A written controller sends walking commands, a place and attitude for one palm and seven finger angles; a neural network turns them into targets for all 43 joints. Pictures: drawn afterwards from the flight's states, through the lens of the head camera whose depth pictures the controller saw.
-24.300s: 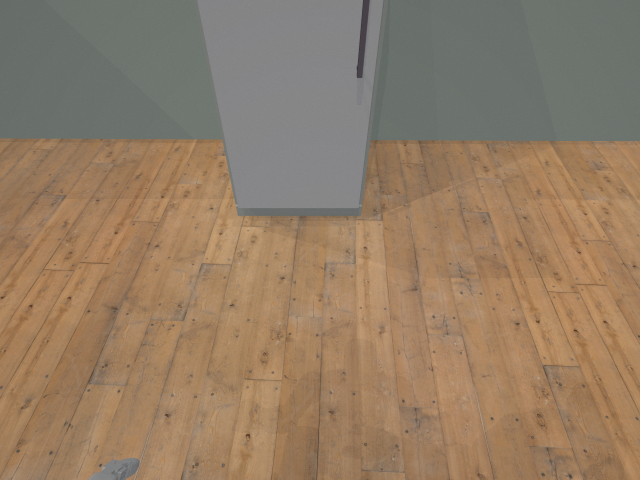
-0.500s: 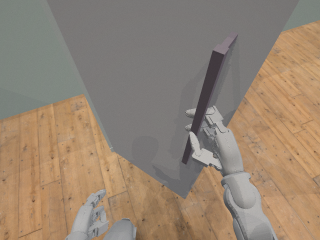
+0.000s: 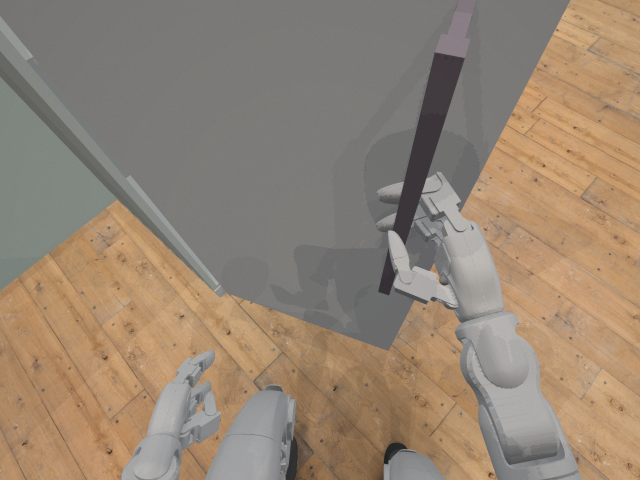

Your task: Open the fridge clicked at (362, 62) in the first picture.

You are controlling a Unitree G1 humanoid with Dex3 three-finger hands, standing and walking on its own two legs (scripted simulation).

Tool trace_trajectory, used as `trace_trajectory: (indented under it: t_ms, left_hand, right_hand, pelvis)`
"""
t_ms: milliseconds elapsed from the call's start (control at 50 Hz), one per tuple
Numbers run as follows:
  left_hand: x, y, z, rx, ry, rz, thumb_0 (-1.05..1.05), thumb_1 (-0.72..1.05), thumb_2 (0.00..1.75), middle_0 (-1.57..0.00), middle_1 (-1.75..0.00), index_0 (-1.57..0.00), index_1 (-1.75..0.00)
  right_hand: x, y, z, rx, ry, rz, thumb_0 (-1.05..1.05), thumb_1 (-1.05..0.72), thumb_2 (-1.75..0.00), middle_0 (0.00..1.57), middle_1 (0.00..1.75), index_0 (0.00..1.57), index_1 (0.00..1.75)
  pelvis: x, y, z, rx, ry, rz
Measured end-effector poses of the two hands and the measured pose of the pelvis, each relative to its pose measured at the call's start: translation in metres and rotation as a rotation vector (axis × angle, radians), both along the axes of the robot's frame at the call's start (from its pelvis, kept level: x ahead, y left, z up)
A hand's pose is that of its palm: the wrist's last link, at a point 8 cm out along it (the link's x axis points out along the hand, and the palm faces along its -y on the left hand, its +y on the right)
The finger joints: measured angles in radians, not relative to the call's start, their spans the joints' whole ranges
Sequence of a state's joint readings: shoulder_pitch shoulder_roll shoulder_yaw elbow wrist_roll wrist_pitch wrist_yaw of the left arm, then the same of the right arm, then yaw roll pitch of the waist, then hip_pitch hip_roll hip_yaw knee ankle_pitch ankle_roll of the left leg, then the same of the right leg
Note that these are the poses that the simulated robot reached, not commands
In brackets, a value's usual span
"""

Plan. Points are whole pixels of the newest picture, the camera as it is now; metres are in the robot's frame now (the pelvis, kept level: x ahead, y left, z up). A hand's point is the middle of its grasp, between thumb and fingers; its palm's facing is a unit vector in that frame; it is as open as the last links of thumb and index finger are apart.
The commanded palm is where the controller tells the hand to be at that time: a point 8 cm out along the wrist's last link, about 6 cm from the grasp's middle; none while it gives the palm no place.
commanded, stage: walk backward, drawing the door open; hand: right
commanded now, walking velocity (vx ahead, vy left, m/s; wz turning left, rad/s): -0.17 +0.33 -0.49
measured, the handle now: (408, 205) +0.38 -0.06 +0.11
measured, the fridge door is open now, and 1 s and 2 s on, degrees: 69 73 74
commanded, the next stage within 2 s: stop walking and hold the door back in 0.18 s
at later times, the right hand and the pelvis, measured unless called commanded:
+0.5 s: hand (347, 318) +0.26 +0.00 +0.09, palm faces +0.21 +0.96 -0.18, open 6.7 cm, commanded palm +0.25 -0.07 +0.08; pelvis -0.04 +0.19 -0.01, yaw -16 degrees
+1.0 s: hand (359, 291) +0.29 -0.01 +0.10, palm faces +0.24 +0.96 -0.16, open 6.5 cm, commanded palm +0.24 -0.07 +0.08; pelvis -0.09 +0.20 -0.01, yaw -16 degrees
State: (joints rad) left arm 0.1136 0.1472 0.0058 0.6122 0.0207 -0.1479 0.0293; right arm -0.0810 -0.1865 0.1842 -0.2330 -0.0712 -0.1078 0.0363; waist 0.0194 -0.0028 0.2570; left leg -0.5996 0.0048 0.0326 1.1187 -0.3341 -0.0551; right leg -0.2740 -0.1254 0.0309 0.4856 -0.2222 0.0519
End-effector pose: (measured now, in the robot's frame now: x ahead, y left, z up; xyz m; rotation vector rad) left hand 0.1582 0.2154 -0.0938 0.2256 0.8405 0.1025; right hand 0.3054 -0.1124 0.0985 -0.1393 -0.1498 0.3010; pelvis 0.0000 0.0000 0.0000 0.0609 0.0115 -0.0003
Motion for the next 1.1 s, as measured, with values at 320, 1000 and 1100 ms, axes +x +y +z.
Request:
trace_trajectory:
  t_ms: [320, 1000, 1100]
  left_hand:
    - [0.034, 0.142, -0.017, -0.011, -0.031, -0.082, 0.02, 0.91, 0.90, -0.20, -0.30, -0.20, -0.30]
    - [-0.128, 0.211, -0.035, 0.083, 0.210, -0.109, 0.02, 0.91, 0.90, -0.21, -0.30, -0.20, -0.30]
    - [-0.146, 0.227, -0.030, 0.082, 0.245, -0.083, 0.02, 0.91, 0.90, -0.20, -0.30, -0.20, -0.30]
  right_hand:
    - [-0.061, 0.051, 0.003, -0.026, 0.034, -0.464, -0.01, -0.72, -1.00, 0.30, 1.23, 0.16, 1.22]
    - [-0.053, 0.051, 0.011, -0.008, 0.126, -0.553, 0.01, -0.67, -1.06, 0.31, 1.19, 0.25, 1.25]
    - [-0.049, 0.051, 0.011, -0.006, 0.123, -0.568, 0.01, -0.68, -1.06, 0.29, 1.20, 0.23, 1.26]
  pelvis:
    - [-0.016, 0.151, -0.011, -0.075, -0.006, -0.188]
    - [-0.093, 0.196, -0.014, -0.054, -0.022, -0.278]
    - [-0.091, 0.207, -0.010, -0.038, -0.019, -0.261]
